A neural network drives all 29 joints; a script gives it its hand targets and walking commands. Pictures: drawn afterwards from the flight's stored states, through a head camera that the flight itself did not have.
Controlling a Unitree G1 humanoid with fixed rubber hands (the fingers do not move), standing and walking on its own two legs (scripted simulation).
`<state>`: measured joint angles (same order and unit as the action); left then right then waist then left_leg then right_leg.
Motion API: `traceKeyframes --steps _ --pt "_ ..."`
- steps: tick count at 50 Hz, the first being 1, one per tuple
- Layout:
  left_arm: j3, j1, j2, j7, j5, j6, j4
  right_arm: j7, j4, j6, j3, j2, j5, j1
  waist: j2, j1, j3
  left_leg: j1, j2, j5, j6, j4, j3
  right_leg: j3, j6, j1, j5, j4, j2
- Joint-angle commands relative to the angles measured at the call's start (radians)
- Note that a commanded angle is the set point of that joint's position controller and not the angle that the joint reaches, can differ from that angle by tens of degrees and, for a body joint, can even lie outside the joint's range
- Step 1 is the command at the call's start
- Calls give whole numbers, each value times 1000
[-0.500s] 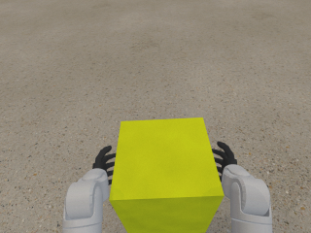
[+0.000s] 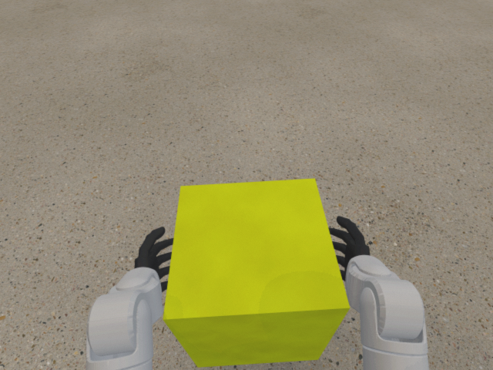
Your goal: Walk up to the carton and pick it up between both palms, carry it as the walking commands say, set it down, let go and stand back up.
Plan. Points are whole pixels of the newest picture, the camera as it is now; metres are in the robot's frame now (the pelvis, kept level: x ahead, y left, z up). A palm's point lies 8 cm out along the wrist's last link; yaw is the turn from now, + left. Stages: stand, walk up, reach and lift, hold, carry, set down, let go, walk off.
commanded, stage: carry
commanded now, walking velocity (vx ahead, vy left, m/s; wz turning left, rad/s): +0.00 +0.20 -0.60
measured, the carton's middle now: (253, 277) +0.28 +0.02 +0.01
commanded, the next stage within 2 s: none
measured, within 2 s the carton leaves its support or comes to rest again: neither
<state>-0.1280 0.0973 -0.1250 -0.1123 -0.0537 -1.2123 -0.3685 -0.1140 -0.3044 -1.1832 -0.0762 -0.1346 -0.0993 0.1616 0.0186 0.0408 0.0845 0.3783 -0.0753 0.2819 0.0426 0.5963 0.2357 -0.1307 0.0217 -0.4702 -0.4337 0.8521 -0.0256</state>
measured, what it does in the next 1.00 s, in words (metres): steps to the left, turning right: right foot, then left foot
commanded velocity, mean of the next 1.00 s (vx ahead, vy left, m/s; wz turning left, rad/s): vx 0.00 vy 0.20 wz -0.60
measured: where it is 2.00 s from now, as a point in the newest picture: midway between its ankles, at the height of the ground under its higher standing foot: outside the picture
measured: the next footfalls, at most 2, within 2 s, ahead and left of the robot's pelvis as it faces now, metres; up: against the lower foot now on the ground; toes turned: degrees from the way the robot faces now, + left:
right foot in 0.04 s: +0.03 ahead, -0.08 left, +0.00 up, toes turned -9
left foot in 0.38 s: +0.04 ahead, +0.24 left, +0.00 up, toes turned -9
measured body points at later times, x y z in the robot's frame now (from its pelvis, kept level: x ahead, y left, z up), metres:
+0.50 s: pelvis -0.06 +0.12 +0.00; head -0.05 +0.12 +0.45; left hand +0.24 +0.19 +0.05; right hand +0.16 -0.10 +0.06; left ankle +0.00 +0.24 -0.73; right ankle -0.05 +0.01 -0.68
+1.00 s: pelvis -0.08 +0.25 +0.00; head -0.06 +0.24 +0.45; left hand +0.23 +0.22 +0.05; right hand +0.07 -0.03 +0.06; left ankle -0.01 +0.35 -0.73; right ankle -0.09 +0.11 -0.69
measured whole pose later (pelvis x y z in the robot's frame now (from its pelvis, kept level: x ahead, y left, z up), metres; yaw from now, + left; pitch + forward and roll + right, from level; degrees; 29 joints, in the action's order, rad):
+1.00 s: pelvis -0.08 +0.25 +0.00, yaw -35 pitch +5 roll +2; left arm -0.12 0.09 -0.13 -0.10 -0.07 -1.20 -0.38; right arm -0.12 -0.32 -1.16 -0.07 -0.13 -0.09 0.14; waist 0.05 -0.01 0.06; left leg 0.37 -0.05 0.28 -0.01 0.57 0.13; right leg 0.00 0.04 -0.65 -0.43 0.90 -0.04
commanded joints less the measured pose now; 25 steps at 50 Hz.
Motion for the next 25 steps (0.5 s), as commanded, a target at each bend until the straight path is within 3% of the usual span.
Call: traceKeyframes --steps 1,2,3,4,5,6,7,8,9,10,11,13,14,15,16,17,18,19,20,21,22,24,25 --pt "782 593 -851 274 403 25 -136 240 -47 12 660 -888 365 359 -125 -16 361 -287 -171 -504 86 52 -96 -14 -20 129 166 -431 -4" --pt "771 568 -854 283 388 21 -109 235 -62 15 666 -869 363 408 -84 -6 354 -125 -159 -357 37 134 -84 115 -30 276 222 -524 -101" --pt "743 524 -852 288 370 25 -37 239 -69 9 684 -870 354 387 250 -5 332 246 -24 6 -71 291 -78 610 -180 475 726 -482 -427" --pt "730 516 -864 292 382 35 -33 233 -100 16 706 -874 372 438 329 -16 341 369 14 312 -89 407 -176 669 -256 541 959 -442 -453" --pt "721 567 -907 300 393 35 -47 239 -93 17 737 -923 387 477 234 -17 324 415 -4 278 -94 537 -232 587 -244 551 970 -399 -426" --pt "734 576 -922 301 394 43 -40 245 -85 23 737 -932 396 481 151 -15 339 385 -30 215 -95 552 -252 490 -202 489 842 -386 -388" --pt "736 602 -935 295 399 46 -73 248 -115 25 732 -952 420 524 100 -15 330 357 -23 149 -90 540 -234 452 -177 417 768 -392 -352" --pt "739 627 -935 290 409 58 -113 249 -142 36 734 -973 442 554 118 -18 345 309 -19 127 -103 487 -228 375 -164 378 686 -381 -295" --pt "732 586 -920 287 399 62 -124 250 -132 38 739 -981 449 515 96 -20 326 308 4 105 -113 498 -203 358 -147 360 642 -402 -276" --pt "718 584 -919 283 390 67 -152 247 -193 41 767 -972 465 559 154 -15 339 289 26 129 -115 458 -182 369 -148 345 601 -404 -271" --pt "720 579 -896 273 382 71 -176 251 -187 36 774 -961 473 527 167 -14 355 273 32 152 -117 415 -192 422 -162 359 567 -420 -273" --pt "717 574 -858 263 370 68 -225 248 -191 29 766 -949 467 487 237 -19 381 196 32 109 -113 295 -194 368 -142 330 531 -390 -266" --pt "718 542 -869 252 349 63 -205 250 -205 26 764 -944 476 508 209 -11 391 150 80 127 -110 222 -148 357 -129 304 503 -391 -236" --pt "718 498 -855 248 340 58 -187 251 -188 24 755 -923 470 448 207 -12 377 82 74 112 -102 146 -156 348 -116 259 580 -366 -230" --pt "712 471 -847 251 327 61 -198 253 -229 25 775 -935 485 490 233 -8 405 38 108 137 -98 76 -125 398 -113 263 583 -367 -235" --pt "721 501 -843 244 327 58 -203 253 -196 18 767 -939 475 483 234 -18 391 -20 101 44 -93 -18 -109 353 -103 248 647 -313 -212" --pt "707 464 -838 242 315 46 -175 257 -141 4 755 -948 458 408 203 -31 423 -170 67 -24 -66 -172 -128 309 -67 156 525 -255 -176" --pt "711 447 -836 239 295 41 -147 268 -98 -2 755 -944 444 377 -22 -38 400 -317 -106 -46 -14 -271 -289 178 -19 -29 245 -90 -54" --pt "721 429 -852 246 298 35 -125 271 -64 -1 737 -908 419 320 -271 -23 402 -382 -291 -179 92 -266 -449 94 19 -207 -139 126 56" --pt "772 544 -849 255 337 46 -186 274 -127 24 749 -925 434 406 -370 -40 405 -317 -351 -248 181 -225 -416 61 12 -213 -210 178 5" --pt "793 619 -864 264 376 43 -200 275 -131 29 729 -928 432 442 -313 -47 314 -174 -326 -155 181 -259 -382 49 7 -179 -153 294 -10" --pt "798 669 -908 282 438 47 -204 261 -173 38 720 -941 422 493 -149 -36 278 -125 -253 -160 124 -191 -249 53 -3 -86 -56 246 -35" --pt "788 627 -900 279 425 44 -168 253 -140 35 702 -927 401 459 -157 -29 286 -88 -205 -123 90 -153 -167 29 3 -19 -13 154 -35"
